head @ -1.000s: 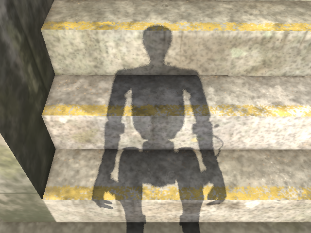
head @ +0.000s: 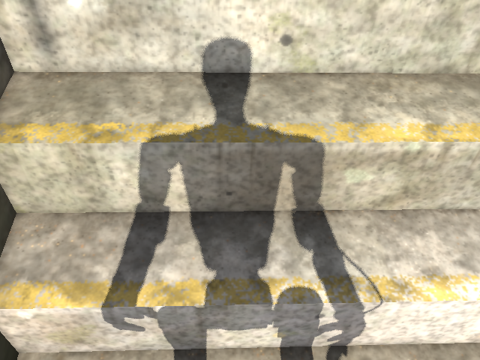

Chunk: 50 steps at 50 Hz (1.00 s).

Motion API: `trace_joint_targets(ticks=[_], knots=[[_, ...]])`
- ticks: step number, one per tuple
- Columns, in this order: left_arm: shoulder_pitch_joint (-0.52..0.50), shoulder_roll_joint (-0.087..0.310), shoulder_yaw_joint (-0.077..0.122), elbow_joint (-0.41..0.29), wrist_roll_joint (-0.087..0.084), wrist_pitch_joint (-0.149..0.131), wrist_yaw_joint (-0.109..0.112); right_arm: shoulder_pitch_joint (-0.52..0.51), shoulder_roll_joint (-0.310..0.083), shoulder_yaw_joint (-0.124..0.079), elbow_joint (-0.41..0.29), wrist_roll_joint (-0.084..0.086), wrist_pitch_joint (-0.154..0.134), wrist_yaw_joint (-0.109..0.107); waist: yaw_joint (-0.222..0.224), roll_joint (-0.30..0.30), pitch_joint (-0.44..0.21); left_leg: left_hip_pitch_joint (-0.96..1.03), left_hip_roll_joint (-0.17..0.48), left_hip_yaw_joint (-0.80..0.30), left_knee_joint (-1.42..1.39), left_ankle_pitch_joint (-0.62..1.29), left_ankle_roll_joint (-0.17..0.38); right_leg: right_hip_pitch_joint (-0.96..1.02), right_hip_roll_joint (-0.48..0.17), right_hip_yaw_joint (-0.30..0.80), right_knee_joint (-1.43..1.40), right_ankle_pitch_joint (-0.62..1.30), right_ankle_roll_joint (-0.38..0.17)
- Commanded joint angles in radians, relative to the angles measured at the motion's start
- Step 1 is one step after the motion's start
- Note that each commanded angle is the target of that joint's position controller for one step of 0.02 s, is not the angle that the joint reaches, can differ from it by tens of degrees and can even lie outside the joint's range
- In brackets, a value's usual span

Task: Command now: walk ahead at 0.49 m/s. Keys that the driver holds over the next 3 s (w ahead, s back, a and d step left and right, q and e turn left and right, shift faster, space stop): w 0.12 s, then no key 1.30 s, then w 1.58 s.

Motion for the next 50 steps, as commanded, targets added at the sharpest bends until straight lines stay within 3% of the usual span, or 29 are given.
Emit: trace_joint_targets(ticks=[1, 2, 4, 6, 8, 9, 11, 12, 14, 15, 16, 17, 18, 19, 20, 21, 22, 24, 26, 30, 36, 38, 39, 41, 43, 44, 46, 48, 50], knots=[[0.060, -0.059, -0.034, -0.067, 0.031, 0.021, 0.002, -0.039, -0.023, 0.028, -0.034, 0.000, -0.008, -0.005, 0.080, 0.053, 0.102, -0.222, 0.228, -0.157, -0.154, 0.116, 0.158, -0.097, -0.021, -0.035, 0.032, 0.160, 0.032], [0.050, -0.085, -0.039, -0.044, 0.017, 0.028, 0.007, 0.054, -0.039, 0.030, -0.007, -0.022, -0.005, -0.009, 0.038, 0.124, 0.057, -0.135, 0.285, -0.216, -0.163, 0.164, 0.208, -0.189, 0.028, -0.084, 0.310, 0.119, 0.048], [0.045, -0.068, -0.042, -0.088, -0.009, 0.032, 0.025, 0.154, -0.062, 0.025, 0.030, 0.034, -0.002, -0.033, 0.032, 0.122, 0.094, 0.060, 0.325, -0.291, -0.168, 0.015, 0.178, -0.441, -0.007, 0.046, 0.417, -0.002, 0.055], [-0.161, -0.132, -0.083, -0.192, -0.017, 0.018, 0.027, 0.282, -0.048, 0.033, 0.077, 0.028, 0.016, -0.043, -0.043, 0.170, 0.175, 0.335, 0.406, -0.364, -0.150, 0.034, 0.139, -0.854, 0.023, 0.115, 0.694, -0.153, 0.031], [-0.229, -0.145, -0.108, -0.257, -0.004, -0.015, 0.005, 0.272, -0.031, 0.036, 0.069, 0.018, 0.027, -0.053, -0.035, 0.074, 0.195, 0.389, 0.386, -0.291, -0.101, 0.169, 0.078, -0.958, 0.001, 0.124, 0.617, -0.178, 0.018], [-0.312, -0.164, -0.133, -0.323, 0.014, -0.027, -0.011, 0.204, -0.021, 0.040, 0.032, 0.010, 0.034, -0.058, -0.024, 0.056, 0.178, 0.255, 0.331, -0.213, -0.141, 0.224, 0.057, -0.830, -0.026, 0.045, 0.429, -0.129, 0.020], [-0.443, -0.161, -0.161, -0.443, 0.033, -0.031, -0.026, 0.162, -0.009, 0.057, 0.003, 0.045, 0.040, -0.078, -0.007, 0.049, 0.112, -0.136, 0.259, -0.135, -0.318, 0.298, 0.070, -0.350, -0.087, -0.144, 0.006, 0.095, 0.050], [-0.474, -0.196, -0.190, -0.494, 0.047, -0.024, -0.019, 0.118, -0.071, 0.040, -0.025, 0.070, 0.044, -0.088, 0.024, 0.077, 0.035, -0.300, 0.257, -0.097, -0.462, 0.441, 0.079, 0.091, -0.094, -0.190, -0.326, 0.002, 0.024], [-0.237, -0.110, -0.127, -0.388, 0.018, -0.012, 0.001, 0.244, -0.195, 0.007, 0.018, 0.071, 0.046, -0.079, 0.082, 0.261, -0.211, 0.031, 0.276, -0.053, -0.223, 1.498, 0.099, 0.396, 0.078, -0.316, -0.353, -0.207, -0.018], [-0.030, -0.016, -0.088, -0.311, 0.037, -0.018, -0.009, 0.181, -0.237, -0.006, 0.008, 0.061, 0.042, -0.069, 0.190, 0.325, -0.296, 0.252, 0.298, -0.058, -0.037, 1.959, 0.071, 0.399, 0.091, -0.246, -0.490, -0.098, -0.055], [0.155, 0.118, -0.041, -0.249, 0.062, -0.027, -0.015, 0.151, -0.263, -0.021, 0.005, 0.036, 0.024, -0.067, 0.277, 0.372, -0.404, 0.285, 0.283, -0.109, 0.251, 2.092, 0.056, 0.567, 0.033, 0.043, -0.685, 0.027, -0.141], [0.353, 0.265, 0.010, -0.137, 0.110, -0.010, -0.012, 0.172, -0.135, -0.004, -0.015, 0.028, -0.004, -0.036, 0.294, -0.127, -0.538, -0.038, 0.084, -0.097, 0.654, 1.285, -0.019, 0.869, -0.246, 0.556, -1.081, 0.517, -0.357], [0.369, 0.241, 0.007, -0.094, 0.159, 0.025, 0.019, 0.199, -0.039, -0.002, 0.053, 0.011, -0.030, 0.016, 0.250, -0.318, -0.648, -0.159, -0.136, -0.290, 1.180, 0.048, -0.058, 0.926, -0.380, 1.028, -1.480, 0.605, -0.452], [0.267, 0.170, 0.002, -0.078, 0.121, 0.043, 0.014, 0.119, -0.010, -0.011, 0.015, 0.044, -0.039, 0.062, 0.202, -0.212, -0.526, -0.301, -0.117, -0.426, 1.529, -0.047, -0.039, 0.784, -0.392, 0.995, -1.482, 0.238, -0.355], [0.105, 0.092, -0.013, -0.055, 0.047, 0.063, 0.002, -0.085, 0.039, 0.008, -0.106, 0.050, -0.010, 0.066, 0.136, -0.111, -0.287, -0.467, -0.058, -0.342, 1.585, -0.076, -0.013, 0.603, -0.325, 0.776, -1.411, -0.093, -0.242], [-0.027, -0.008, -0.034, -0.022, 0.019, 0.073, -0.003, -0.172, 0.082, 0.026, -0.177, 0.043, 0.020, 0.049, 0.051, 0.019, 0.013, -0.614, -0.009, -0.284, 1.593, -0.132, 0.000, 0.350, -0.265, 0.516, -1.348, -0.256, -0.162], [-0.070, -0.099, -0.052, 0.004, 0.026, 0.070, -0.005, -0.168, 0.031, 0.018, -0.202, 0.044, 0.043, 0.029, 0.011, 0.081, 0.061, -0.594, 0.032, -0.262, 1.570, -0.099, 0.008, 0.225, -0.217, 0.354, -1.307, -0.288, -0.101], [-0.113, -0.140, -0.062, 0.046, 0.055, 0.066, -0.011, -0.057, 0.051, 0.034, -0.193, 0.052, 0.054, 0.008, -0.060, 0.035, 0.091, -0.597, 0.004, -0.249, 1.640, -0.032, 0.028, 0.181, -0.177, 0.175, -1.344, -0.161, -0.078], [-0.063, -0.124, -0.064, 0.070, 0.071, 0.062, -0.019, -0.064, 0.095, 0.058, -0.203, 0.051, 0.051, -0.012, -0.064, 0.029, 0.083, -0.693, 0.002, -0.246, 1.550, 0.103, 0.029, 0.255, -0.145, 0.018, -1.360, 0.001, -0.062], [-0.023, -0.096, -0.084, 0.068, 0.105, 0.068, 0.005, -0.078, 0.066, 0.063, -0.164, 0.033, 0.080, -0.057, -0.041, -0.036, -0.011, -0.648, -0.006, -0.139, 1.480, 0.288, -0.070, 0.273, -0.123, -0.089, -1.413, 0.035, -0.116], [-0.097, -0.029, -0.067, 0.068, 0.077, 0.055, 0.034, -0.151, -0.003, 0.044, -0.118, -0.006, 0.104, -0.084, -0.010, -0.121, -0.052, -0.399, 0.116, -0.024, 1.010, 0.244, -0.102, 0.416, -0.163, -0.014, -1.512, 0.052, -0.145], [-0.104, -0.034, -0.065, 0.075, 0.058, 0.073, 0.044, -0.201, 0.093, 0.076, -0.128, -0.006, 0.110, -0.063, 0.009, -0.141, -0.008, -0.260, 0.138, -0.004, 0.548, 0.055, -0.085, 0.460, -0.161, -0.041, -1.532, 0.205, -0.153], [-0.028, -0.026, -0.057, 0.091, 0.053, 0.090, 0.049, -0.207, 0.079, 0.067, -0.125, 0.007, 0.115, -0.053, 0.041, -0.147, 0.015, -0.234, 0.099, 0.035, 0.334, -0.128, -0.077, 0.547, -0.169, 0.016, -1.512, 0.178, -0.170], [0.077, -0.019, -0.051, 0.120, 0.035, 0.085, 0.033, -0.159, 0.043, 0.055, -0.080, 0.009, 0.122, -0.041, 0.054, -0.100, 0.062, -0.153, 0.087, 0.004, -0.041, -0.025, -0.056, 0.639, -0.163, 0.038, -1.390, 0.251, -0.133], [0.239, -0.018, -0.029, 0.169, 0.027, 0.055, -0.008, -0.126, -0.036, 0.046, -0.059, -0.013, 0.116, -0.035, 0.144, 0.173, -0.081, 0.177, 0.203, -0.155, 0.048, 0.768, 0.008, 0.488, -0.078, -0.008, -1.266, 0.105, -0.061], [0.261, -0.060, -0.040, 0.207, 0.020, 0.046, -0.017, -0.201, 0.001, 0.053, -0.081, -0.020, 0.113, -0.026, 0.142, 0.195, -0.088, 0.148, 0.190, -0.130, 0.079, 0.679, 0.060, 0.487, -0.084, -0.022, -1.389, 0.182, -0.032], [0.047, 0.024, -0.029, 0.195, 0.029, 0.076, 0.000, -0.136, 0.047, 0.054, -0.038, -0.016, 0.097, -0.009, 0.027, 0.076, -0.025, -0.022, 0.140, -0.105, 0.002, 0.386, 0.042, 0.620, -0.044, -0.095, -1.389, 0.249, -0.007], [0.066, 0.024, -0.023, 0.192, 0.050, 0.096, 0.010, -0.162, -0.036, 0.038, -0.018, 0.004, 0.076, -0.018, 0.080, 0.122, -0.079, 0.029, 0.140, -0.109, -0.003, 0.427, 0.029, 0.676, -0.056, -0.082, -1.404, 0.217, 0.005], [0.049, 0.036, -0.018, 0.200, 0.044, 0.096, 0.015, -0.165, -0.032, 0.037, -0.010, 0.002, 0.067, -0.024, 0.069, 0.103, -0.096, 0.061, 0.143, -0.116, -0.017, 0.438, 0.021, 0.679, -0.056, -0.084, -1.416, 0.238, 0.007]])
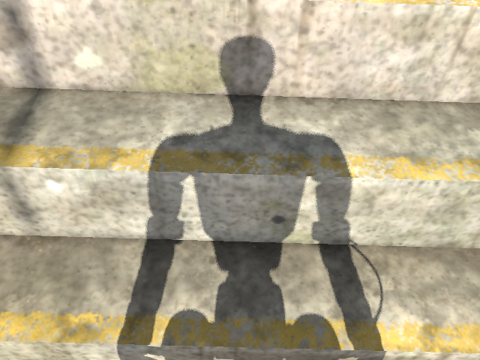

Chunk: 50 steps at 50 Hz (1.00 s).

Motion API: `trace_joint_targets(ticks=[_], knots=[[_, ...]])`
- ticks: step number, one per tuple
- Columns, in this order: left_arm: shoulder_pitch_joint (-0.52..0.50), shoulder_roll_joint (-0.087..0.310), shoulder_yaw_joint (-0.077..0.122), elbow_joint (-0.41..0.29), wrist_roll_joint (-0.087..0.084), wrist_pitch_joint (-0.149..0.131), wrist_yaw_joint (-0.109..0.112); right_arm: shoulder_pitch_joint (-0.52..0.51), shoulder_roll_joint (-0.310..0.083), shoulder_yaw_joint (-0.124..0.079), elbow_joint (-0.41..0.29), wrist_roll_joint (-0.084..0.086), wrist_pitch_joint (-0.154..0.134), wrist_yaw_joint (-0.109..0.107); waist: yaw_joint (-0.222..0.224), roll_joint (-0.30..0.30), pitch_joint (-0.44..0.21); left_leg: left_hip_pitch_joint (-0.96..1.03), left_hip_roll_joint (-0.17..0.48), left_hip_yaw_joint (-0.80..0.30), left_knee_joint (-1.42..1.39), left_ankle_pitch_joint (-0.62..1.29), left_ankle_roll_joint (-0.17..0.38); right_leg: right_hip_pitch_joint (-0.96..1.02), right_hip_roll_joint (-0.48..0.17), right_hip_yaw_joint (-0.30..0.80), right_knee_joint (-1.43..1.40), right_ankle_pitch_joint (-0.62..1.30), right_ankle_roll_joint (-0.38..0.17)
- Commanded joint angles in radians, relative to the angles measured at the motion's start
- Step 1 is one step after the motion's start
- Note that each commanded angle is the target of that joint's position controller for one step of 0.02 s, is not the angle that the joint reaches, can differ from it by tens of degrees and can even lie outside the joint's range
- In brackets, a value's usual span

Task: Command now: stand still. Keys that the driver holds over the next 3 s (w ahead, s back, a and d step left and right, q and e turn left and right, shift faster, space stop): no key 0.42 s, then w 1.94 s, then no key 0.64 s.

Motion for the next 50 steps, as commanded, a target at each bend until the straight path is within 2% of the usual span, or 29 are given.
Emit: trace_joint_targets(ticks=[1, 8, 21, 22, 24, 26, 28, 30, 32, 33, 34, 35, 36, 37, 38, 39, 40, 41, 42, 43, 44, 45, 46, 47, 48, 49, 50], knots=[[0.060, 0.084, 0.019, 0.009, -0.003, 0.007, 0.006, 0.012, -0.074, -0.011, -0.009, 0.001, -0.023, -0.003, 0.017, 0.093, -0.072, 0.108, 0.088, -0.115, -0.082, 0.489, 0.069, 0.057, -0.050, 0.070, -0.066, 0.191, -0.042], [0.080, 0.073, 0.019, 0.060, -0.004, 0.008, 0.005, 0.013, -0.082, -0.019, 0.001, -0.005, -0.012, -0.015, 0.006, 0.041, -0.034, 0.129, 0.086, -0.119, -0.120, 0.432, 0.062, 0.013, -0.059, 0.062, -0.078, 0.117, -0.023], [0.120, 0.080, 0.021, 0.113, -0.004, -0.003, 0.017, -0.009, -0.078, -0.023, -0.014, -0.007, 0.004, -0.018, 0.001, 0.030, 0.020, 0.101, 0.071, -0.108, -0.165, 0.261, 0.063, -0.023, -0.072, 0.065, -0.104, 0.071, -0.022], [0.127, 0.080, 0.022, 0.120, -0.005, -0.003, 0.018, -0.007, -0.084, -0.025, -0.013, -0.006, 0.005, -0.020, -0.001, 0.033, 0.013, 0.096, 0.068, -0.110, -0.173, 0.162, 0.072, -0.027, -0.064, 0.056, -0.095, 0.026, -0.029], [0.119, 0.099, 0.031, 0.114, -0.014, -0.005, 0.024, -0.015, -0.140, -0.045, -0.021, 0.004, 0.011, -0.025, -0.004, 0.061, 0.031, 0.048, 0.071, -0.144, -0.180, -0.180, 0.125, -0.089, -0.027, 0.018, -0.010, -0.119, -0.060], [0.109, 0.085, 0.029, 0.095, -0.018, -0.017, 0.027, -0.001, -0.171, -0.059, -0.030, 0.007, 0.015, -0.031, -0.012, 0.107, 0.057, 0.031, 0.128, -0.242, -0.206, -0.390, 0.182, -0.226, -0.010, 0.009, 0.091, -0.178, -0.090], [0.111, 0.056, 0.019, 0.084, -0.017, -0.034, 0.021, 0.026, -0.185, -0.070, -0.036, 0.006, 0.015, -0.039, -0.019, 0.125, 0.054, 0.054, 0.197, -0.341, -0.216, -0.435, 0.223, -0.329, 0.003, 0.014, 0.187, -0.149, -0.112], [0.112, 0.035, 0.009, 0.074, -0.012, -0.047, 0.012, 0.036, -0.197, -0.078, -0.045, 0.006, 0.010, -0.047, -0.017, 0.119, 0.035, 0.023, 0.244, -0.404, -0.211, -0.440, 0.247, -0.347, 0.008, 0.030, 0.259, -0.132, -0.131], [0.159, 0.029, 0.001, 0.073, -0.009, -0.053, 0.009, -0.037, -0.189, -0.076, -0.074, 0.013, 0.005, -0.048, 0.028, 0.098, 0.032, -0.091, 0.230, -0.357, -0.170, -0.385, 0.237, -0.266, -0.001, 0.057, 0.233, -0.132, -0.153], [0.202, 0.038, -0.007, 0.073, -0.004, -0.047, 0.014, -0.126, -0.161, -0.064, -0.109, 0.015, -0.002, -0.038, 0.065, 0.056, 0.061, -0.217, 0.175, -0.251, -0.089, -0.296, 0.205, -0.159, -0.017, 0.092, 0.121, -0.158, -0.171], [0.295, 0.080, 0.003, 0.091, 0.001, -0.038, 0.023, -0.194, -0.119, -0.052, -0.131, 0.016, -0.013, -0.024, 0.107, -0.040, 0.049, -0.388, 0.097, -0.138, 0.105, -0.232, 0.157, 0.017, -0.066, 0.199, -0.012, -0.206, -0.197], [0.362, 0.199, 0.039, 0.102, 0.009, -0.029, 0.029, -0.167, -0.033, -0.025, -0.127, 0.030, -0.034, -0.013, 0.101, -0.266, 0.025, -0.538, -0.038, 0.029, 0.399, -0.129, 0.087, 0.150, -0.181, 0.487, -0.185, -0.401, -0.273], [0.433, 0.237, 0.055, 0.096, 0.030, -0.030, 0.035, -0.097, -0.039, -0.020, -0.085, 0.043, -0.054, -0.006, 0.138, -0.336, -0.056, -0.650, -0.069, 0.008, 0.811, -0.148, 0.032, 0.262, -0.312, 0.775, -0.308, -0.504, -0.379], [0.410, 0.198, 0.045, 0.075, 0.049, -0.043, 0.044, -0.082, -0.064, -0.022, -0.073, 0.052, -0.079, 0.008, 0.121, -0.190, -0.063, -0.758, -0.090, -0.131, 1.245, -0.122, 0.000, 0.290, -0.346, 0.839, -0.298, -0.431, -0.392], [0.346, 0.183, 0.036, 0.049, 0.043, -0.045, 0.052, -0.102, -0.027, -0.010, -0.108, 0.051, -0.101, 0.018, 0.076, -0.102, -0.028, -0.888, -0.078, -0.208, 1.560, -0.066, 0.003, 0.290, -0.332, 0.746, -0.254, -0.290, -0.360], [0.365, 0.169, 0.035, 0.066, 0.025, -0.043, 0.046, -0.170, 0.013, 0.010, -0.166, 0.055, -0.122, 0.023, 0.075, -0.039, 0.032, -1.032, -0.060, -0.213, 1.677, -0.071, 0.013, 0.327, -0.332, 0.629, -0.255, -0.217, -0.325], [0.422, 0.121, 0.026, 0.083, 0.019, -0.040, 0.031, -0.256, 0.057, 0.039, -0.244, 0.055, -0.133, 0.014, 0.081, -0.002, 0.098, -1.184, -0.064, -0.224, 1.820, -0.097, 0.029, 0.367, -0.307, 0.545, -0.230, -0.089, -0.285], [0.438, 0.048, 0.003, 0.091, 0.030, -0.041, 0.014, -0.282, 0.062, 0.050, -0.283, 0.055, -0.142, 0.016, 0.077, 0.052, 0.109, -1.267, -0.057, -0.231, 1.931, -0.121, 0.054, 0.394, -0.298, 0.490, -0.216, -0.015, -0.250], [0.425, 0.004, -0.013, 0.085, 0.035, -0.045, 0.001, -0.264, 0.071, 0.059, -0.311, 0.059, -0.146, 0.026, 0.053, 0.073, 0.112, -1.311, -0.046, -0.247, 1.998, -0.132, 0.077, 0.388, -0.288, 0.438, -0.207, 0.018, -0.224], [0.380, -0.011, -0.023, 0.069, 0.038, -0.051, -0.005, -0.245, 0.073, 0.067, -0.340, 0.063, -0.145, 0.037, 0.020, 0.078, 0.123, -1.322, -0.029, -0.264, 2.005, -0.136, 0.093, 0.344, -0.281, 0.376, -0.211, 0.053, -0.198], [0.371, -0.004, -0.028, 0.061, 0.040, -0.050, -0.012, -0.244, 0.109, 0.087, -0.366, 0.067, -0.139, 0.042, 0.012, 0.041, 0.131, -1.368, -0.032, -0.253, 2.105, -0.140, 0.103, 0.283, -0.299, 0.360, -0.229, 0.059, -0.190], [0.227, -0.037, -0.051, 0.038, 0.052, -0.059, -0.015, -0.340, 0.086, 0.107, -0.465, 0.067, -0.143, 0.054, -0.046, 0.016, 0.190, -1.235, -0.002, -0.207, 1.887, -0.093, 0.117, 0.028, -0.224, 0.205, -0.318, 0.227, -0.150], [0.152, -0.005, -0.050, 0.012, 0.041, -0.072, -0.014, -0.358, 0.064, 0.114, -0.500, 0.066, -0.135, 0.055, -0.080, -0.009, 0.173, -1.019, 0.015, -0.131, 1.643, 0.000, 0.115, -0.187, -0.154, 0.080, -0.381, 0.296, -0.136], [0.176, 0.017, -0.053, 0.018, -0.001, -0.073, -0.007, -0.412, 0.046, 0.132, -0.540, 0.054, -0.123, 0.051, -0.076, -0.019, 0.128, -0.803, 0.040, -0.019, 1.368, 0.072, 0.100, -0.345, -0.116, 0.017, -0.483, 0.287, -0.151], [0.264, 0.030, -0.055, 0.043, -0.029, -0.075, 0.006, -0.457, 0.041, 0.138, -0.545, 0.043, -0.115, 0.047, -0.043, -0.024, 0.054, -0.637, 0.042, 0.107, 1.233, 0.121, 0.087, -0.339, -0.098, -0.007, -0.537, 0.370, -0.164], [0.371, 0.134, -0.029, 0.079, -0.044, -0.068, 0.018, -0.514, 0.070, 0.164, -0.560, 0.042, -0.109, 0.030, -0.037, -0.089, -0.051, -0.327, 0.022, 0.238, 1.021, -0.114, 0.090, -0.344, -0.121, 0.017, -0.616, 0.688, -0.204], [0.456, 0.174, -0.017, 0.099, -0.060, -0.065, 0.024, -0.480, 0.045, 0.148, -0.542, 0.051, -0.100, 0.021, -0.051, -0.096, -0.134, -0.217, -0.031, 0.234, 0.963, -0.247, 0.099, -0.181, -0.127, 0.024, -0.482, 1.208, -0.211]])
Over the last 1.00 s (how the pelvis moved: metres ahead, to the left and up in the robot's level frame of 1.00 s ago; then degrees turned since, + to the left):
0.31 -0.05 0.21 0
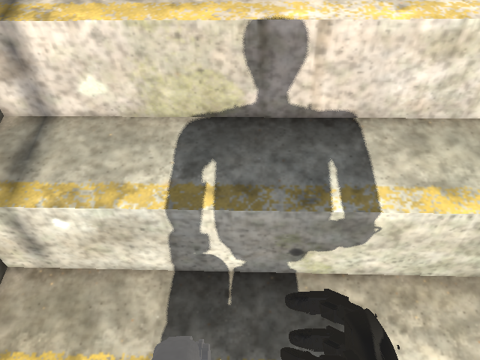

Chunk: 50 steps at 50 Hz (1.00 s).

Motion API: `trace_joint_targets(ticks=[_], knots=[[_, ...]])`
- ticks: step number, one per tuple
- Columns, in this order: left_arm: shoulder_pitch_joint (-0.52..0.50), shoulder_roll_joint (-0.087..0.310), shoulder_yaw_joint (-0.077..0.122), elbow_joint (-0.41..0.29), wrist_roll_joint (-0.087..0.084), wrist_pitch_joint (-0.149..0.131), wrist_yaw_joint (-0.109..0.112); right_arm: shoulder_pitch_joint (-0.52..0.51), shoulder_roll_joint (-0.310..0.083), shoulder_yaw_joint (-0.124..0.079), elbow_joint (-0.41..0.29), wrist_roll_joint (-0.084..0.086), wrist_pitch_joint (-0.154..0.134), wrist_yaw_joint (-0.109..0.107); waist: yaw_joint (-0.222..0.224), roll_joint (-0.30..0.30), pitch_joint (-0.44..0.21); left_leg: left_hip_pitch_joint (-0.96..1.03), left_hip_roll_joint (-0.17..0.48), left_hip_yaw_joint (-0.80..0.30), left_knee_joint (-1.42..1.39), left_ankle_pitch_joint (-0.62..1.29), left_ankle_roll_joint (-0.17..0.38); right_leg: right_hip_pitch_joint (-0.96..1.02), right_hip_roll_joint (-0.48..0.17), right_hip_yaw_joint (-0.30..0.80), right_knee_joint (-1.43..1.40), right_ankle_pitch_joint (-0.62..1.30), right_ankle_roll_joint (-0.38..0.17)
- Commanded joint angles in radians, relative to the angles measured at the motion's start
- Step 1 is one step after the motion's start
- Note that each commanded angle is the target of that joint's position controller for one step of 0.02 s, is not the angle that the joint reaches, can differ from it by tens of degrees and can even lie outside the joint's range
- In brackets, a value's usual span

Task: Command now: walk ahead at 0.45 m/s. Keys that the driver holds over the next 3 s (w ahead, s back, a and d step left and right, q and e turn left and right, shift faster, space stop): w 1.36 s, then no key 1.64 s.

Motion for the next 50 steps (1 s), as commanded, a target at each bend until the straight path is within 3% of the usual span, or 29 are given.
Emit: trace_joint_targets(ticks=[1, 2, 3, 4, 5, 6, 7, 8, 10, 14, 15, 17, 20, 25, 27, 28, 29, 30, 31, 32, 33, 34, 36, 37, 39, 40, 43, 45, 50], knots=[[0.152, 0.339, 0.065, -0.001, -0.013, -0.016, 0.018, -0.004, -0.139, -0.054, -0.054, -0.025, 0.012, -0.007, -0.114, -0.229, -0.233, 0.731, -0.165, 0.258, -0.320, -0.318, 0.011, -0.087, -0.188, 0.011, 0.055, 1.960, -0.243], [0.086, 0.399, 0.089, -0.019, 0.004, -0.008, 0.024, 0.200, -0.205, -0.091, 0.002, -0.049, 0.009, 0.010, -0.215, -0.278, -0.336, 0.732, -0.128, 0.137, -0.483, -0.297, 0.035, 0.147, -0.214, 0.019, 0.268, 2.141, -0.248], [0.076, 0.373, 0.101, -0.052, 0.011, -0.019, 0.022, 0.351, -0.298, -0.136, 0.066, -0.062, 0.012, 0.025, -0.220, -0.162, -0.441, 0.895, -0.056, -0.111, -0.596, -0.246, 0.093, 0.104, -0.193, 0.026, 0.461, 2.065, -0.232], [0.009, 0.298, 0.097, -0.090, 0.006, -0.039, -0.011, 0.478, -0.392, -0.175, 0.157, -0.074, 0.042, 0.004, -0.232, 0.117, -0.427, 1.025, 0.100, -0.566, -0.948, -0.473, 0.183, -0.178, -0.091, 0.040, 0.698, 1.658, -0.235], [-0.170, 0.199, 0.085, -0.125, 0.015, -0.053, -0.051, 0.562, -0.422, -0.207, 0.247, -0.079, 0.086, -0.036, -0.260, 0.373, -0.331, 1.105, 0.214, -0.980, -1.381, -0.547, 0.285, -0.510, 0.103, 0.123, 1.144, 0.437, -0.211], [-0.310, 0.110, 0.074, -0.205, 0.023, -0.070, -0.096, 0.530, -0.349, -0.190, 0.281, -0.090, 0.084, -0.053, -0.230, 0.312, -0.264, 1.009, 0.253, -1.130, -1.471, -0.600, 0.240, -0.687, 0.189, 0.364, 1.743, 0.142, -0.184], [-0.431, -0.002, 0.044, -0.352, 0.010, -0.072, -0.115, 0.418, -0.212, -0.153, 0.305, -0.072, 0.068, -0.043, -0.132, 0.222, -0.061, 0.874, 0.253, -0.940, -1.387, -0.582, 0.166, -0.925, 0.192, 0.394, 2.002, 0.017, -0.194], [-0.502, -0.034, 0.020, -0.439, 0.016, -0.078, -0.119, 0.366, -0.109, -0.131, 0.349, -0.057, 0.048, -0.030, -0.061, 0.099, 0.087, 0.756, 0.209, -0.724, -1.284, -0.530, 0.112, -1.048, 0.172, 0.370, 2.068, 0.005, -0.218], [-0.378, -0.062, -0.013, -0.447, 0.020, -0.087, -0.119, 0.372, 0.007, -0.111, 0.445, -0.068, 0.011, 0.007, 0.042, -0.006, 0.099, 0.769, 0.121, -0.430, -1.249, -0.216, 0.011, -1.108, 0.160, 0.362, 2.057, 0.084, -0.241], [-0.269, 0.023, -0.030, -0.414, 0.005, -0.038, -0.073, 0.315, -0.068, -0.124, 0.434, -0.083, 0.001, 0.024, 0.123, 0.031, 0.079, 0.682, 0.118, -0.156, -1.358, -0.041, 0.023, -1.117, 0.135, 0.277, 1.987, 0.222, -0.160], [-0.351, -0.011, -0.042, -0.423, -0.008, -0.029, -0.058, 0.378, -0.098, -0.126, 0.452, -0.101, -0.002, 0.029, 0.069, 0.062, 0.091, 0.703, 0.178, -0.219, -1.423, 0.027, 0.069, -1.216, 0.157, 0.239, 2.271, 0.162, -0.138], [-0.342, -0.010, -0.047, -0.434, -0.017, -0.025, -0.040, 0.420, -0.115, -0.128, 0.462, -0.084, -0.002, 0.024, 0.075, 0.070, 0.111, 0.749, 0.193, -0.224, -1.428, -0.058, 0.057, -1.346, 0.113, 0.284, 2.274, 0.173, -0.105], [-0.499, -0.004, -0.053, -0.484, -0.019, -0.033, -0.030, 0.553, -0.137, -0.132, 0.476, -0.062, -0.008, 0.011, -0.025, 0.081, 0.104, 0.938, 0.236, -0.256, -1.478, -0.053, 0.066, -1.518, 0.079, 0.257, 2.261, 0.146, -0.069], [-0.748, -0.012, -0.071, -0.623, -0.033, -0.016, -0.018, 0.750, -0.191, -0.162, 0.493, -0.036, 0.002, -0.065, -0.130, 0.198, 0.083, 1.174, 0.297, -0.260, -1.678, -0.033, 0.072, -1.551, -0.083, 0.050, 1.946, 0.021, 0.009], [-0.867, -0.097, -0.119, -0.677, -0.007, -0.012, -0.050, 0.754, -0.230, -0.195, 0.483, 0.005, 0.047, -0.093, -0.138, 0.193, 0.031, 1.033, 0.287, -0.127, -1.824, 0.197, 0.074, -1.074, -0.089, -0.058, 1.536, -0.183, -0.026], [-0.863, -0.072, -0.118, -0.697, -0.035, -0.012, -0.056, 0.742, -0.240, -0.193, 0.484, 0.012, 0.054, -0.095, -0.092, 0.219, 0.044, 0.963, 0.237, -0.019, -1.815, 0.471, 0.063, -0.829, -0.054, -0.090, 1.285, -0.301, -0.062], [-0.785, -0.040, -0.083, -0.677, -0.040, -0.011, -0.060, 0.797, -0.275, -0.189, 0.516, -0.014, 0.035, -0.073, -0.053, 0.325, -0.055, 1.036, 0.254, -0.003, -1.736, 1.136, 0.109, -0.614, 0.075, -0.223, 1.318, -0.446, -0.086], [-0.583, 0.057, -0.032, -0.619, -0.041, -0.017, -0.054, 0.780, -0.292, -0.187, 0.523, -0.042, 0.017, -0.059, 0.044, 0.399, -0.122, 1.189, 0.259, 0.020, -1.551, 1.668, 0.099, -0.546, 0.105, -0.167, 1.284, -0.516, -0.132], [-0.389, 0.150, 0.010, -0.581, -0.017, -0.025, -0.052, 0.713, -0.378, -0.211, 0.512, -0.034, -0.003, -0.050, 0.172, 0.435, -0.222, 1.291, 0.282, 0.000, -1.377, 1.909, 0.087, -0.450, 0.088, -0.022, 1.117, -0.488, -0.164], [-0.204, 0.237, 0.045, -0.519, 0.026, -0.016, -0.044, 0.606, -0.371, -0.226, 0.447, -0.017, -0.020, -0.034, 0.228, 0.238, -0.297, 0.980, 0.216, -0.011, -1.075, 1.876, 0.069, -0.196, -0.068, 0.423, 0.901, -0.499, -0.249], [0.008, 0.362, 0.100, -0.423, 0.052, 0.014, -0.020, 0.581, -0.304, -0.224, 0.432, -0.011, -0.045, -0.005, 0.261, -0.082, -0.407, 0.758, 0.080, -0.082, -0.777, 1.204, 0.057, 0.026, -0.211, 0.916, 0.448, -0.806, -0.333], [0.055, 0.408, 0.125, -0.334, 0.066, 0.040, -0.006, 0.491, -0.146, -0.204, 0.414, -0.018, -0.059, 0.017, 0.210, -0.263, -0.433, 0.526, -0.096, -0.238, -0.187, 0.421, 0.025, 0.068, -0.327, 1.264, 0.118, -0.912, -0.347], [-0.123, 0.173, 0.055, -0.253, 0.052, 0.047, -0.020, 0.219, -0.006, -0.158, 0.192, -0.026, -0.069, 0.059, 0.054, -0.189, -0.162, 0.230, -0.097, -0.356, 0.361, 0.332, 0.064, -0.250, -0.296, 0.955, 0.230, -0.847, -0.158], [-0.197, 0.060, 0.028, -0.200, 0.059, 0.032, -0.038, 0.150, -0.015, -0.143, 0.114, -0.027, -0.062, 0.053, -0.018, -0.095, -0.003, 0.131, -0.075, -0.330, 0.417, 0.341, 0.094, -0.407, -0.264, 0.733, 0.310, -0.734, -0.117], [-0.288, -0.055, 0.000, -0.137, 0.060, 0.008, -0.062, 0.262, -0.011, -0.118, 0.111, -0.020, -0.032, 0.044, -0.144, -0.030, 0.078, 0.066, -0.073, -0.342, 0.458, 0.397, 0.134, -0.519, -0.178, 0.415, 0.366, -0.507, -0.035], [-0.284, -0.013, 0.013, -0.126, 0.062, 0.001, -0.071, 0.304, 0.007, -0.096, 0.115, -0.042, -0.028, 0.032, -0.162, -0.034, 0.065, 0.023, -0.076, -0.338, 0.480, 0.432, 0.139, -0.473, -0.159, 0.282, 0.331, -0.294, -0.014], [-0.296, 0.014, -0.003, -0.119, 0.081, -0.018, -0.078, 0.349, -0.046, -0.092, 0.167, -0.012, 0.002, -0.005, -0.187, -0.027, 0.060, -0.056, -0.111, -0.253, 0.626, 0.519, 0.067, -0.524, -0.166, 0.128, 0.253, -0.206, -0.051], [-0.253, 0.051, -0.006, -0.089, 0.071, -0.019, -0.083, 0.274, -0.007, -0.071, 0.128, -0.008, 0.015, -0.023, -0.172, -0.034, 0.135, -0.221, -0.101, -0.246, 0.733, 0.462, 0.035, -0.520, -0.174, 0.108, 0.191, -0.175, -0.015], [0.037, 0.083, 0.000, -0.029, 0.030, -0.026, -0.053, -0.077, -0.008, -0.036, 0.031, 0.006, -0.010, -0.040, 0.032, -0.040, 0.109, -0.334, -0.071, -0.055, 0.481, 0.454, -0.024, -0.356, -0.184, 0.107, 0.038, -0.145, -0.047]])
Over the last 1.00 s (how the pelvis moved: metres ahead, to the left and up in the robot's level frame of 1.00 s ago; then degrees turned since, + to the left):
0.09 0.00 0.02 1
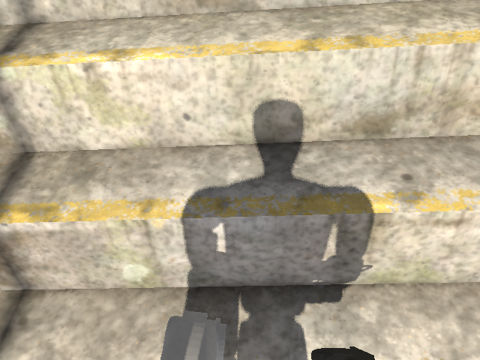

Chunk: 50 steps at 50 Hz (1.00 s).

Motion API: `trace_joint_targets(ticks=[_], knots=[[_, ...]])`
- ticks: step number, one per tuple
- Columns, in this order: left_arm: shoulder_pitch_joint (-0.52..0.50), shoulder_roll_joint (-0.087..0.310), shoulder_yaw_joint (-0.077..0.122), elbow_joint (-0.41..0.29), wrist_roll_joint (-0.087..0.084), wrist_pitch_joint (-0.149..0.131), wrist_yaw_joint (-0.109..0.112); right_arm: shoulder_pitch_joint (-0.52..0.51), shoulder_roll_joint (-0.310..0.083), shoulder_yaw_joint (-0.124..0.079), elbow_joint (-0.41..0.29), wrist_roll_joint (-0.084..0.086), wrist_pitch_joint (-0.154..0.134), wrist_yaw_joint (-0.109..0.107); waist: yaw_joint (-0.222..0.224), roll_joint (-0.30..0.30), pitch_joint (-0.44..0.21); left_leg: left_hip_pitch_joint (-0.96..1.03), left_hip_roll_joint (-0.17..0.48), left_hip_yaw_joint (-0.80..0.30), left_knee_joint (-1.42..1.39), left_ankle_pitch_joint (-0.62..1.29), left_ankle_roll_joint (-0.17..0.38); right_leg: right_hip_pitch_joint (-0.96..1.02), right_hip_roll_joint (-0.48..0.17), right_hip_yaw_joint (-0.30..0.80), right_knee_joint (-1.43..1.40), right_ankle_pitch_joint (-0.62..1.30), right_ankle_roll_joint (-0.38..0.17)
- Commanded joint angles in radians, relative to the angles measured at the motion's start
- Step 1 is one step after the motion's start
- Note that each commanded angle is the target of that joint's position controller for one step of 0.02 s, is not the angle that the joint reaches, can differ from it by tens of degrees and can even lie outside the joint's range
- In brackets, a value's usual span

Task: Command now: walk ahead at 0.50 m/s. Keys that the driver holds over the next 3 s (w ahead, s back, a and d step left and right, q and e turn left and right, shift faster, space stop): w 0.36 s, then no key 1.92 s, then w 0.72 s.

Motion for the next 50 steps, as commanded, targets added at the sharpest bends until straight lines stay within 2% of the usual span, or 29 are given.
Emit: trace_joint_targets(ticks=[1, 3, 6, 7, 9, 11, 12, 13, 14, 15, 16, 17, 18, 19, 23, 28, 31, 32, 34, 35, 36, 38, 39, 40, 41, 42, 44, 45, 50], knots=[[0.120, 0.122, 0.022, -0.016, -0.017, -0.025, 0.036, -0.191, 0.003, 0.026, -0.083, 0.022, -0.014, -0.014, 0.063, -0.104, 0.178, -0.090, 0.049, 0.129, -0.114, -0.067, -0.045, -0.045, -0.185, 0.200, -0.395, 0.046, -0.041], [0.183, 0.170, 0.045, -0.011, -0.031, -0.018, 0.074, -0.285, 0.015, 0.044, -0.120, 0.025, -0.020, -0.004, 0.088, -0.126, 0.157, -0.129, 0.118, 0.209, -0.258, -0.211, -0.057, 0.123, -0.246, 0.248, -0.523, 0.088, -0.076], [0.240, 0.146, 0.056, 0.020, -0.030, 0.020, 0.101, -0.365, 0.051, 0.056, -0.164, -0.005, -0.004, 0.040, 0.077, -0.097, 0.094, -0.057, 0.190, 0.275, -0.307, -0.318, -0.057, 0.322, -0.242, 0.201, -0.519, 0.218, -0.099], [0.138, 0.123, 0.041, 0.017, -0.037, 0.026, 0.099, -0.404, 0.041, 0.071, -0.207, 0.000, -0.013, 0.061, 0.019, -0.130, 0.089, 0.274, 0.173, 0.314, -0.666, -0.360, 0.001, 0.151, -0.163, 0.035, -0.549, 0.638, -0.078], [0.244, 0.171, 0.038, 0.065, -0.051, -0.016, 0.076, -0.339, -0.021, 0.028, -0.189, -0.027, -0.026, 0.066, -0.013, -0.259, -0.107, 0.836, 0.009, 0.448, -0.850, -0.580, 0.048, 0.145, -0.188, 0.021, -0.393, 1.815, -0.154], [0.110, 0.340, 0.080, 0.038, -0.044, -0.032, 0.075, 0.043, -0.187, -0.047, -0.088, -0.035, -0.003, 0.065, -0.222, -0.408, -0.239, 0.995, -0.001, 0.259, -1.094, -0.777, 0.051, 0.423, -0.240, 0.056, -0.098, 2.250, -0.226], [0.027, 0.342, 0.092, -0.024, -0.017, -0.056, 0.068, 0.264, -0.278, -0.089, -0.018, -0.077, 0.009, 0.066, -0.270, -0.224, -0.344, 1.298, 0.135, -0.051, -1.186, -0.656, 0.115, 0.193, -0.225, 0.090, 0.150, 2.177, -0.226], [-0.047, 0.272, 0.097, -0.061, -0.044, -0.087, 0.022, 0.434, -0.359, -0.129, 0.080, -0.092, 0.053, 0.029, -0.273, 0.061, -0.374, 1.500, 0.264, -0.515, -1.624, -0.895, 0.195, -0.123, -0.090, 0.149, 0.408, 1.496, -0.220], [-0.131, 0.148, 0.091, -0.071, -0.037, -0.094, -0.005, 0.465, -0.394, -0.159, 0.160, -0.093, 0.093, -0.009, -0.233, 0.217, -0.320, 1.524, 0.397, -0.984, -2.062, -1.239, 0.282, -0.446, 0.132, 0.264, 1.022, 0.416, -0.153], [-0.272, 0.040, 0.076, -0.182, -0.030, -0.101, -0.035, 0.407, -0.272, -0.115, 0.192, -0.093, 0.083, -0.012, -0.173, 0.178, -0.165, 1.327, 0.419, -1.019, -2.070, -1.244, 0.177, -0.651, 0.161, 0.492, 1.526, 0.312, -0.156], [-0.398, -0.034, 0.045, -0.308, -0.051, -0.100, -0.041, 0.295, -0.141, -0.080, 0.223, -0.100, 0.065, 0.001, -0.083, 0.135, 0.047, 1.135, 0.414, -0.792, -1.993, -1.147, 0.130, -0.822, 0.153, 0.478, 1.719, 0.263, -0.176], [-0.420, -0.044, 0.028, -0.363, -0.043, -0.094, -0.030, 0.253, -0.084, -0.074, 0.281, -0.087, 0.043, 0.017, -0.009, 0.015, 0.189, 1.014, 0.378, -0.550, -1.910, -0.964, 0.072, -0.908, 0.144, 0.446, 1.763, 0.283, -0.196], [-0.377, -0.042, 0.012, -0.390, -0.022, -0.095, -0.020, 0.247, -0.008, -0.057, 0.338, -0.091, 0.018, 0.042, 0.051, -0.083, 0.182, 1.017, 0.303, -0.345, -1.871, -0.763, -0.001, -0.948, 0.140, 0.444, 1.772, 0.339, -0.221], [-0.287, -0.058, -0.001, -0.379, -0.030, -0.088, -0.005, 0.199, 0.009, -0.057, 0.354, -0.092, 0.012, 0.059, 0.114, -0.094, 0.195, 0.991, 0.274, -0.197, -1.865, -0.587, -0.036, -0.952, 0.145, 0.451, 1.786, 0.359, -0.216], [-0.209, -0.033, -0.030, -0.364, -0.064, -0.044, 0.049, 0.155, -0.057, -0.059, 0.345, -0.107, 0.019, 0.076, 0.170, -0.003, 0.218, 0.906, 0.223, 0.124, -1.928, -0.188, -0.092, -1.023, 0.139, 0.370, 1.732, 0.427, -0.115], [-0.451, -0.049, -0.055, -0.416, -0.073, -0.047, 0.087, 0.384, -0.117, -0.074, 0.369, -0.061, 0.036, 0.029, 0.016, 0.051, 0.173, 1.123, 0.225, 0.162, -1.962, -0.158, -0.109, -1.222, 0.121, 0.233, 1.614, 0.504, -0.039], [-0.613, -0.042, -0.066, -0.483, -0.086, -0.053, 0.089, 0.537, -0.098, -0.074, 0.372, -0.058, 0.036, -0.024, -0.070, 0.131, 0.092, 1.359, 0.261, 0.056, -2.024, -0.107, -0.051, -1.296, 0.036, 0.147, 1.494, 0.402, 0.008], [-0.719, -0.061, -0.087, -0.526, -0.067, -0.043, 0.080, 0.527, -0.132, -0.089, 0.346, -0.037, 0.045, -0.047, -0.076, 0.125, 0.067, 1.357, 0.304, 0.063, -2.188, -0.070, -0.035, -1.137, -0.060, 0.030, 1.257, 0.279, 0.021], [-0.786, -0.093, -0.096, -0.558, -0.047, -0.006, 0.068, 0.582, -0.176, -0.116, 0.372, -0.017, 0.082, -0.060, -0.085, 0.122, 0.012, 1.421, 0.314, 0.091, -2.205, 0.139, 0.001, -0.868, -0.049, -0.012, 1.077, 0.077, 0.010], [-0.764, -0.069, -0.078, -0.529, -0.060, 0.004, 0.051, 0.606, -0.170, -0.119, 0.394, -0.017, 0.079, -0.052, -0.087, 0.108, 0.001, 1.398, 0.287, 0.171, -2.216, 0.338, 0.009, -0.655, 0.027, -0.151, 0.903, -0.043, -0.010], [-0.725, -0.057, -0.056, -0.523, -0.055, -0.003, 0.033, 0.726, -0.160, -0.121, 0.425, -0.024, 0.066, -0.025, -0.088, 0.195, -0.013, 1.484, 0.301, 0.168, -2.116, 0.832, 0.027, -0.523, 0.060, -0.064, 0.793, -0.125, -0.061], [-0.364, 0.097, 0.007, -0.466, -0.004, -0.003, 0.016, 0.654, -0.265, -0.138, 0.421, -0.048, 0.019, -0.022, 0.102, 0.319, -0.243, 1.605, 0.326, 0.170, -1.871, 1.613, 0.014, -0.236, 0.008, 0.182, 0.712, 0.035, -0.189], [-0.220, 0.135, 0.029, -0.404, -0.002, 0.021, 0.032, 0.600, -0.265, -0.146, 0.406, -0.042, 0.001, -0.003, 0.127, 0.215, -0.335, 1.484, 0.282, 0.207, -1.731, 1.458, 0.009, -0.079, -0.068, 0.368, 0.586, 0.072, -0.227], [-0.177, 0.162, 0.057, -0.354, -0.001, 0.057, 0.057, 0.512, -0.217, -0.143, 0.373, -0.041, 0.001, 0.016, 0.127, 0.046, -0.316, 1.344, 0.203, 0.182, -1.606, 1.031, 0.028, -0.025, -0.091, 0.561, 0.327, -0.211, -0.240], [-0.250, 0.174, 0.074, -0.338, 0.011, 0.094, 0.080, 0.444, -0.098, -0.122, 0.354, -0.058, 0.023, 0.028, 0.108, -0.210, -0.219, 1.165, 0.097, 0.148, -1.338, 0.159, 0.005, -0.083, -0.203, 0.798, 0.033, -0.404, -0.313], [-0.295, 0.181, 0.076, -0.328, 0.038, 0.105, 0.086, 0.358, -0.103, -0.137, 0.338, -0.022, 0.041, 0.038, 0.115, -0.251, -0.166, 1.078, 0.054, 0.012, -0.776, -0.235, -0.043, -0.206, -0.256, 0.926, -0.162, -0.337, -0.332], [-0.426, 0.082, 0.052, -0.283, -0.016, 0.087, 0.084, 0.298, -0.030, -0.114, 0.187, -0.018, 0.047, 0.033, -0.019, -0.101, 0.077, 0.807, 0.028, -0.028, -0.399, -0.357, -0.047, -0.385, -0.195, 0.607, 0.036, -0.283, -0.204], [-0.395, 0.039, 0.051, -0.247, -0.031, 0.067, 0.071, 0.298, -0.050, -0.119, 0.168, -0.022, 0.040, 0.020, -0.034, 0.004, 0.128, 0.759, 0.044, -0.037, -0.501, -0.328, -0.022, -0.410, -0.155, 0.453, 0.128, -0.241, -0.131], [-0.361, 0.026, 0.036, -0.180, -0.002, 0.024, 0.045, 0.392, -0.062, -0.105, 0.148, -0.006, 0.053, -0.007, -0.117, -0.070, 0.132, 0.724, 0.008, -0.051, -0.481, -0.162, -0.032, -0.374, -0.130, 0.271, 0.038, -0.088, -0.115]])
Over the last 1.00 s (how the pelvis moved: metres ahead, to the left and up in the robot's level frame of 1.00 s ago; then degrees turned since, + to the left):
0.38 -0.11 0.41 0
